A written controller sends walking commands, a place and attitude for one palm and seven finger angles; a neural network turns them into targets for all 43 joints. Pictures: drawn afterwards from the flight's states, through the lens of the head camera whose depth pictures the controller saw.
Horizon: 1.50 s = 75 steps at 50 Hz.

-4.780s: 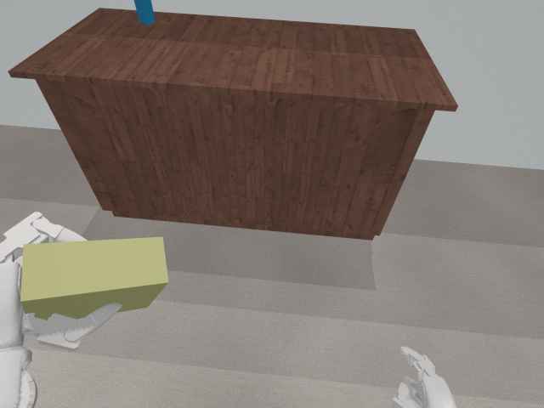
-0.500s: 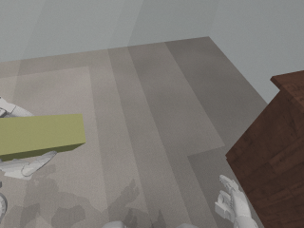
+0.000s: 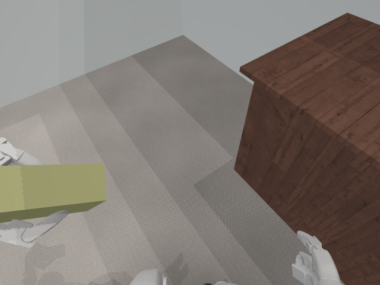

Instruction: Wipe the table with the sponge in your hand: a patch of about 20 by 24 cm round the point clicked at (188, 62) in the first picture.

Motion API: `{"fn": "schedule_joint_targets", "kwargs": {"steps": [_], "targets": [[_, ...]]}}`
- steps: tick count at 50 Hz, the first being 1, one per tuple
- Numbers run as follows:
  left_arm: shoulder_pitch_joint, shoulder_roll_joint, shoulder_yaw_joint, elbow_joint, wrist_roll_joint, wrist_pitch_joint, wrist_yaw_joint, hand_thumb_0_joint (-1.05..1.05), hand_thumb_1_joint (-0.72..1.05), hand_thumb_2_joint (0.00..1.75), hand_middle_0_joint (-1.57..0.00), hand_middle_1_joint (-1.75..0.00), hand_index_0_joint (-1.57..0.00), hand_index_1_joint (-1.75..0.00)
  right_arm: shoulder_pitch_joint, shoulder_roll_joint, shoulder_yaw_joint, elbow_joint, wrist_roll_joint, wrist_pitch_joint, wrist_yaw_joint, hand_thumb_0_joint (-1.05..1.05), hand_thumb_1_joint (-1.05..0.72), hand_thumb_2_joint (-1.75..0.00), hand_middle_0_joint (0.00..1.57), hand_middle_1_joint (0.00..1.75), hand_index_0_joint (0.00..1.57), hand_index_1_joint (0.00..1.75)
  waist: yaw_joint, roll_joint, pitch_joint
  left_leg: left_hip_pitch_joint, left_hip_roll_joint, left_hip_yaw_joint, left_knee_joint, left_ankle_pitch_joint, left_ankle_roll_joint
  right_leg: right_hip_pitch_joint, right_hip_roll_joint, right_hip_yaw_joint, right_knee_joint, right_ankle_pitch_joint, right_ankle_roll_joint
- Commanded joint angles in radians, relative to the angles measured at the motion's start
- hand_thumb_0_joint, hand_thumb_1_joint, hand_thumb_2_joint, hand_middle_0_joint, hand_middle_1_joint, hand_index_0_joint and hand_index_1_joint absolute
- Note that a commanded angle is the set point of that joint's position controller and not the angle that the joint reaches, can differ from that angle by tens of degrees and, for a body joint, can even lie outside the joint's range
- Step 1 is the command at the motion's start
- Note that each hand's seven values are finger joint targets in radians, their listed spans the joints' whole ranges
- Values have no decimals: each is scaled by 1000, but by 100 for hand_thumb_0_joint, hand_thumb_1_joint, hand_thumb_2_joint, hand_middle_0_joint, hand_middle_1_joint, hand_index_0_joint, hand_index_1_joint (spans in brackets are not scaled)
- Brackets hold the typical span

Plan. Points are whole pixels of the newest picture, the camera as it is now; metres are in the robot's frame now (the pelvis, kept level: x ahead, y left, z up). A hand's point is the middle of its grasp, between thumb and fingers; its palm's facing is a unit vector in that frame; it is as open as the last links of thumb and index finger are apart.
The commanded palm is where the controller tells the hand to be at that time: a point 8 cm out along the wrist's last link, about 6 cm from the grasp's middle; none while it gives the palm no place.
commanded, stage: turn to face it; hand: left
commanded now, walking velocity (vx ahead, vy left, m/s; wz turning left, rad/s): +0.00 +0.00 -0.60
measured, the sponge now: (65, 192) +0.23 +0.20 +0.16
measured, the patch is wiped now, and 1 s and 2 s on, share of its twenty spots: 0.00 0.00 0.00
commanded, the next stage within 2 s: none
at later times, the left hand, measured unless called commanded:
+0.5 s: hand (69, 214) +0.19 +0.17 +0.17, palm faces +0.19 -0.87 -0.46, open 9.7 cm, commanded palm +0.16 +0.21 +0.18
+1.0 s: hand (142, 250) +0.15 +0.06 +0.17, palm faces -0.10 -0.90 -0.42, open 9.7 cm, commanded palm +0.13 +0.11 +0.18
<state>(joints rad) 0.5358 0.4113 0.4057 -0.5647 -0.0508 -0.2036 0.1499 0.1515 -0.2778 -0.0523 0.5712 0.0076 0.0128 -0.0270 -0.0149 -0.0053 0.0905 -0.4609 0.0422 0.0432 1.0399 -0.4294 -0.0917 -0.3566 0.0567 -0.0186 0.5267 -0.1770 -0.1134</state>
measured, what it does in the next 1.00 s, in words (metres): walks backwards, turning right: left foot, then right foot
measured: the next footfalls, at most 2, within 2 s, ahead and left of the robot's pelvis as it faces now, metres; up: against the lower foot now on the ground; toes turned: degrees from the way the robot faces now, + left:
left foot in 0.26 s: +0.00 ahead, +0.15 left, +0.00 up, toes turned -4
right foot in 0.54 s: -0.07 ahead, -0.15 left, +0.00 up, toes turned -25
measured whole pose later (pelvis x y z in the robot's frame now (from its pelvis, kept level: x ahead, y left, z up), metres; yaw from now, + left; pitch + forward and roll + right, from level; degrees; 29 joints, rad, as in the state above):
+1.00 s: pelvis -0.17 -0.02 +0.00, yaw -36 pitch -2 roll +0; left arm 0.44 0.34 0.38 -0.47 -0.01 -0.19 0.14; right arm 0.21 -0.22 -0.03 0.52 0.02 0.00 -0.02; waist 0.04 0.00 0.07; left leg -0.26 0.13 0.14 0.57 -0.27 -0.04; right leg -0.50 0.01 -0.03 1.04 -0.43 0.05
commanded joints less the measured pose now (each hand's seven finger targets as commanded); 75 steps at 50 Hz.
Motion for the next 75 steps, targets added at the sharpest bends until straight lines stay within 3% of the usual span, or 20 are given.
{"fn": "schedule_joint_targets", "kwargs": {"steps": [1,11,13,15,18,25,26,28,31,40,43,44,48,54,55,57,58,62,71,75], "targets": [[1,154,137,-137,-18,-42,31,0,10,130,-120,-160,-120,-160,-59,-46,0,-168,5,-26,2,0,-90,-90,20,30,20,30,48,-79,-270,-7,10,-28,-152,-16,8,236,-283,373,-188,217,-43],[-173,160,66,-217,8,-40,7,0,10,130,-120,-160,-120,-160,-11,-59,7,-194,-2,14,14,0,-90,-90,20,30,20,30,39,-29,-253,363,7,7,-630,23,74,-24,-179,418,-258,-197,45],[-203,148,69,-221,12,-63,-9,0,10,130,-120,-160,-120,-160,-32,-81,-3,-212,-18,0,7,0,-90,-90,20,30,20,30,39,224,-164,436,276,-218,-795,-22,187,-254,1,246,51,-263,122],[-197,166,101,-198,38,-52,-7,0,10,130,-120,-160,-120,-160,-51,-27,1,-215,-6,-19,1,0,-90,-90,20,30,20,30,54,274,-121,121,442,-224,-853,10,269,-144,-14,78,634,-265,158],[-174,74,20,-113,29,-40,-15,0,10,130,-120,-160,-120,-160,-21,-41,0,-185,11,-41,16,0,-90,-90,20,30,20,30,48,221,-23,158,370,-17,-745,236,217,-215,-83,11,583,-286,174],[-295,115,19,-153,37,-37,-5,0,10,130,-120,-160,-120,-160,29,-68,-5,-168,13,-111,24,0,-90,-90,20,30,20,30,32,205,-147,236,284,123,-423,448,87,179,-42,-127,-30,-56,166],[-269,145,42,-149,46,-38,2,0,10,130,-120,-160,-120,-160,37,-52,-3,-168,17,-112,28,0,-90,-90,20,30,20,30,28,88,-188,180,227,140,-265,369,57,260,-133,-21,-95,129,116],[-171,232,153,-161,10,-43,20,0,10,130,-120,-160,-120,-160,-33,-25,1,-202,26,-101,19,0,-90,-90,20,30,20,30,66,-309,-260,-95,52,28,98,-198,1,341,-392,457,-114,668,-48],[-4,220,210,-261,-14,-58,19,0,10,130,-120,-160,-120,-160,-67,11,33,-184,9,-42,29,0,-90,-90,20,30,20,30,49,-69,-312,-122,74,-74,128,-99,-3,366,-352,351,-56,496,-74],[-4,154,154,-192,-7,-40,17,0,10,130,-120,-160,-120,-160,-13,-38,9,-177,10,-9,8,0,-90,-90,20,30,20,30,22,-95,-239,300,28,12,-552,83,39,8,-227,357,-135,-38,9],[-86,152,130,-199,17,-60,4,0,10,130,-120,-160,-120,-160,-41,-72,-3,-204,8,-24,-13,0,-90,-90,20,30,20,30,42,333,-152,292,413,-287,-811,124,225,-205,-8,83,440,-360,135],[-83,136,109,-127,29,-57,3,0,10,130,-120,-160,-120,-160,-48,-52,1,-198,2,-32,-13,0,-90,-90,20,30,20,30,30,300,-98,113,453,-299,-842,39,258,-159,-39,62,656,-330,148],[-188,83,4,-158,32,-58,2,0,10,130,-120,-160,-120,-160,-20,-62,-8,-183,19,-69,2,0,-90,-90,20,30,20,30,33,238,-38,127,344,-15,-745,161,196,-137,-96,-17,524,-279,171],[-232,133,51,-185,25,-62,12,0,10,130,-120,-160,-120,-160,34,-64,-2,-184,9,-133,18,0,-90,-90,20,30,20,30,37,262,-133,190,291,97,-510,300,106,140,-41,-132,34,-164,169],[-233,147,67,-179,26,-64,12,0,10,130,-120,-160,-120,-160,43,-54,-3,-179,12,-137,23,0,-90,-90,20,30,20,30,35,167,-162,179,251,116,-386,267,77,192,-80,-75,-66,-56,142],[-175,225,154,-155,6,-60,29,0,10,130,-120,-160,-120,-160,-17,-7,16,-214,14,-127,22,0,-90,-90,20,30,20,30,66,-273,-215,-103,34,68,29,-200,4,268,-374,471,-171,410,-36],[-156,229,157,-190,-11,-51,31,0,10,130,-120,-160,-120,-160,-55,-16,7,-208,15,-113,21,0,-90,-90,20,30,20,30,61,-263,-217,-114,59,-64,145,-135,8,235,-400,525,-188,373,-58],[-6,175,173,-185,-17,-66,25,0,10,130,-120,-160,-120,-160,-59,16,36,-175,3,-36,16,0,-90,-90,20,30,20,30,30,-95,-280,-110,59,-48,50,-24,-12,370,-299,290,-84,547,-57],[-39,149,103,-170,-11,-32,23,0,10,130,-120,-160,-120,-160,-64,-34,19,-202,13,12,4,0,-90,-90,20,30,20,30,50,-112,-240,102,8,-31,-355,-6,30,206,-263,420,-180,179,-58],[-93,159,83,-213,0,-34,18,0,10,130,-120,-160,-120,-160,-24,-49,11,-202,11,16,5,0,-90,-90,20,30,20,30,33,-28,-215,324,34,-22,-607,78,69,27,-197,433,-161,-44,21]]}}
